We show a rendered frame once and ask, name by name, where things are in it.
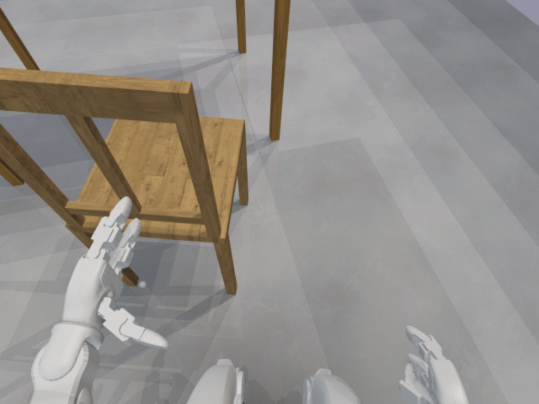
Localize chair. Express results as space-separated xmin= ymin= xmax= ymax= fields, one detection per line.
xmin=0 ymin=67 xmax=248 ymax=295

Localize robot left shin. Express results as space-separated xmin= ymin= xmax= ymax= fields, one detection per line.
xmin=216 ymin=359 xmax=233 ymax=366

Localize left robot forearm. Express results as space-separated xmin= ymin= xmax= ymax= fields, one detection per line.
xmin=29 ymin=322 xmax=104 ymax=404

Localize robot left thigh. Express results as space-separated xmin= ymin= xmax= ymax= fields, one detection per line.
xmin=186 ymin=364 xmax=244 ymax=404

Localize robot right hand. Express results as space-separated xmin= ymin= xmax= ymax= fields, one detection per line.
xmin=400 ymin=326 xmax=469 ymax=404

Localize robot left hand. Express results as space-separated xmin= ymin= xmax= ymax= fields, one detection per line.
xmin=62 ymin=196 xmax=169 ymax=349

